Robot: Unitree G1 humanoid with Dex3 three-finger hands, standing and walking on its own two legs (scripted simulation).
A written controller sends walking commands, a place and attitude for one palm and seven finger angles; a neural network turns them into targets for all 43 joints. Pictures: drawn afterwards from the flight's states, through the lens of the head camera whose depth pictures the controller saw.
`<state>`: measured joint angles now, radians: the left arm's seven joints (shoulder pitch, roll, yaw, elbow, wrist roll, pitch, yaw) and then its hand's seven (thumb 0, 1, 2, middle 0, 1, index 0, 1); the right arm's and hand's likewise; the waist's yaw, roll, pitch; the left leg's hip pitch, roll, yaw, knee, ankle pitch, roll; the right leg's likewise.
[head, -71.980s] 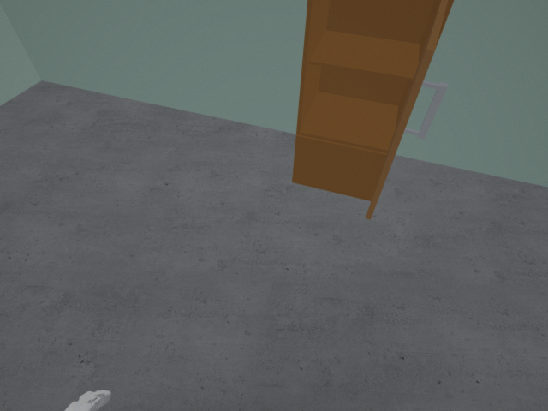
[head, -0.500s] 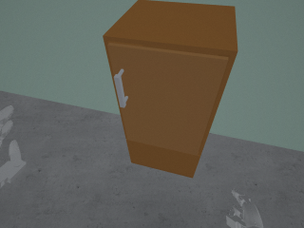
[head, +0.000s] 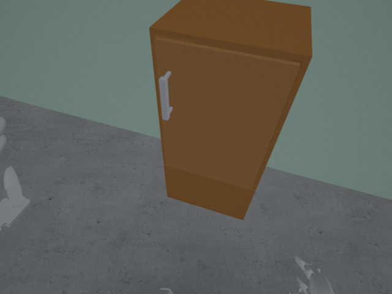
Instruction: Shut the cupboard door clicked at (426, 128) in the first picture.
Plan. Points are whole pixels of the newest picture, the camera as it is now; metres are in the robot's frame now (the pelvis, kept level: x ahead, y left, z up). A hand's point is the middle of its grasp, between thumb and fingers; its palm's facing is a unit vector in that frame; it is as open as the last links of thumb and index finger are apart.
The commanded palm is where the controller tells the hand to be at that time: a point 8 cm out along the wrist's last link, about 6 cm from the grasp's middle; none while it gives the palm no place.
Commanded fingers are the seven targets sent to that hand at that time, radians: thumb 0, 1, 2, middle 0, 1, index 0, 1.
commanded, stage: step back with the hand held close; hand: left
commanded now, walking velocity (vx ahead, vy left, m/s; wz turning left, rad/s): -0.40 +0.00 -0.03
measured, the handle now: (167, 96) +0.69 +0.15 +0.00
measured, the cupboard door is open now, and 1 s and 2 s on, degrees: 0 0 0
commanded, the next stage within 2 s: stop stepping back and stand still in 0.68 s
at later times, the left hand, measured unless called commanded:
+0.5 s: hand out of the picture +0.13 +0.27 +0.18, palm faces +0.41 -0.81 -0.41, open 7.4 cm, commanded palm +0.07 +0.32 +0.19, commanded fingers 0.00 0.90 0.90 -0.20 -0.30 -0.20 -0.30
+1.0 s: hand out of the picture +0.07 +0.36 +0.18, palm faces +0.38 -0.86 -0.34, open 7.4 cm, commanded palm -0.01 +0.39 +0.19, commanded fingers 0.00 0.90 0.90 -0.20 -0.30 -0.20 -0.30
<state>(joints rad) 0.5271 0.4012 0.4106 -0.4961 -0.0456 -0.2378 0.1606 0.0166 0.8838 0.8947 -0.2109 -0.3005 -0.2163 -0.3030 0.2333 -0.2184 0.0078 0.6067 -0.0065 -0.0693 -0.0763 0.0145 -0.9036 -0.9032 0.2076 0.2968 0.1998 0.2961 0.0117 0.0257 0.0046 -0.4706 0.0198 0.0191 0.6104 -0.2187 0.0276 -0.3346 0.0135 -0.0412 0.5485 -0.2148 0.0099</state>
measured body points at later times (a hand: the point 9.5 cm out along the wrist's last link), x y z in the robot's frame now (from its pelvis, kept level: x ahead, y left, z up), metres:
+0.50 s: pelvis -0.06 +0.02 +0.00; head -0.06 +0.05 +0.45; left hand +0.10 +0.32 +0.20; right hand +0.11 -0.22 -0.07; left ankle +0.11 +0.10 -0.72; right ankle -0.07 -0.13 -0.73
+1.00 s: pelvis -0.17 +0.10 +0.01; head -0.16 +0.16 +0.45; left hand +0.04 +0.40 +0.20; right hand -0.04 -0.13 -0.06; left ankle -0.01 +0.13 -0.72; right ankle -0.21 -0.04 -0.65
